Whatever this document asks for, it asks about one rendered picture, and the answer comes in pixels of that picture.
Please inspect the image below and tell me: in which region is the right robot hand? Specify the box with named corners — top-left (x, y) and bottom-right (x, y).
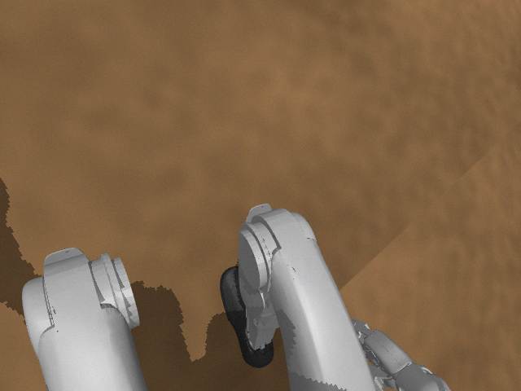
top-left (352, 318), bottom-right (415, 391)

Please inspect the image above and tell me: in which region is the right robot arm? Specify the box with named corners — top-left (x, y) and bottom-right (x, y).
top-left (395, 364), bottom-right (451, 391)

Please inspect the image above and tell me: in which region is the right robot foot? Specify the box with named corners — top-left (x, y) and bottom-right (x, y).
top-left (220, 266), bottom-right (274, 368)

